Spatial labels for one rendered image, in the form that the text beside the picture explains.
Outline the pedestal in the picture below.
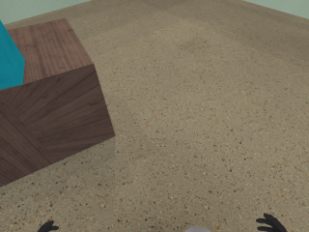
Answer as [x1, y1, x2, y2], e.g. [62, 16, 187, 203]
[0, 18, 116, 188]

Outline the carton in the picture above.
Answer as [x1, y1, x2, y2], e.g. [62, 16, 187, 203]
[0, 20, 25, 90]

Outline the robot left hand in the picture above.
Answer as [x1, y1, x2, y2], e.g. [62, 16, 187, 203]
[38, 220, 59, 232]

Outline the robot right hand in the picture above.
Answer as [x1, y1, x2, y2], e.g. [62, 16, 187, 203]
[256, 213, 288, 232]

